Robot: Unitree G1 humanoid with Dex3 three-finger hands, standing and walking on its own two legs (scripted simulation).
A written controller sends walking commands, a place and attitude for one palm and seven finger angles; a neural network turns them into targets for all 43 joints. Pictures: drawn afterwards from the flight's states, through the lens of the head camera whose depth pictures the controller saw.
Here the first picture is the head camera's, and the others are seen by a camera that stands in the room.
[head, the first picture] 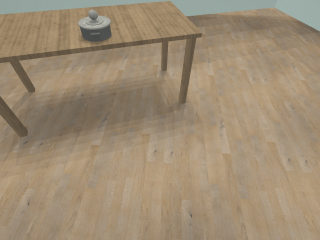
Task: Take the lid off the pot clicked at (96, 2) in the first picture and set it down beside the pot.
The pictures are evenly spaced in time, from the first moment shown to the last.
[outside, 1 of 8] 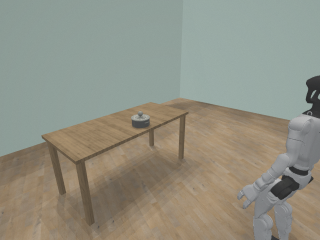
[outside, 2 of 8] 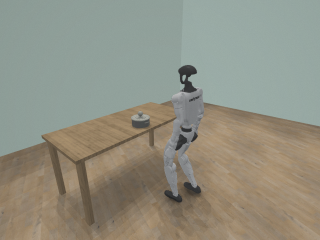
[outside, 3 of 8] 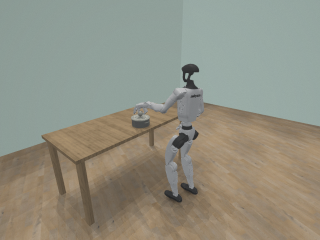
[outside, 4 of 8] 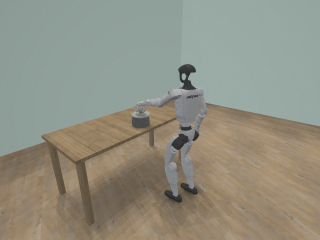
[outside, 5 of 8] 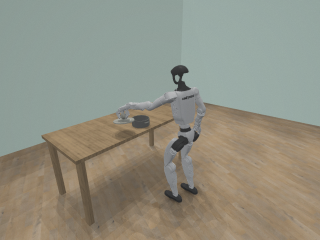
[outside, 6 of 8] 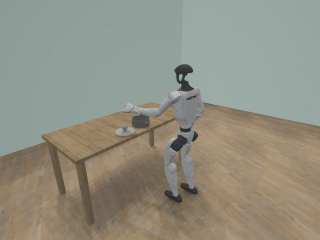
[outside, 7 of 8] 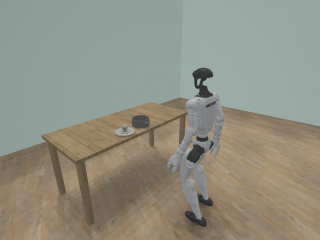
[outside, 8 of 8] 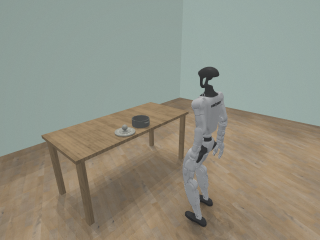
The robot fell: no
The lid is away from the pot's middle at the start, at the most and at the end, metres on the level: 0.00 0.26 0.23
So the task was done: yes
